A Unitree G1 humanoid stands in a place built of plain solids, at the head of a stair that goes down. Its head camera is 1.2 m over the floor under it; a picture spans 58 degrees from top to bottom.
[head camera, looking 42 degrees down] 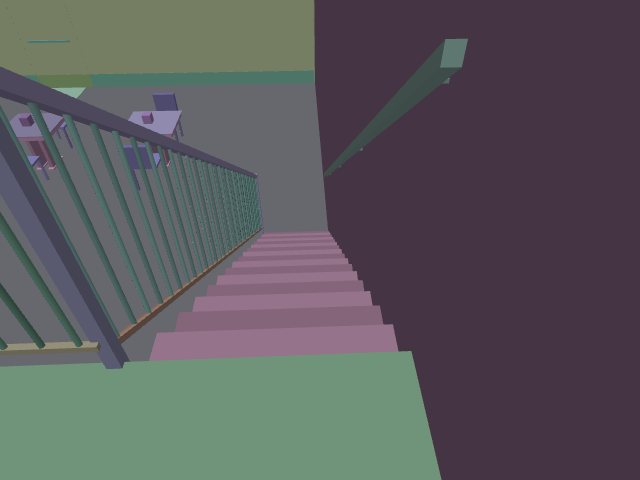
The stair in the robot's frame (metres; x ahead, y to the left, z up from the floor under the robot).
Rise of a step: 0.17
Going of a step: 0.24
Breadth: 0.91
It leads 3 degrees to the left of straight ahead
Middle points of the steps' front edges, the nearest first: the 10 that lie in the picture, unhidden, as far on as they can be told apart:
0.78 0.16 0.00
1.02 0.17 -0.17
1.25 0.18 -0.35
1.49 0.19 -0.52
1.73 0.20 -0.69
1.97 0.21 -0.86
2.21 0.22 -1.04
2.44 0.23 -1.21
2.68 0.24 -1.38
2.92 0.26 -1.56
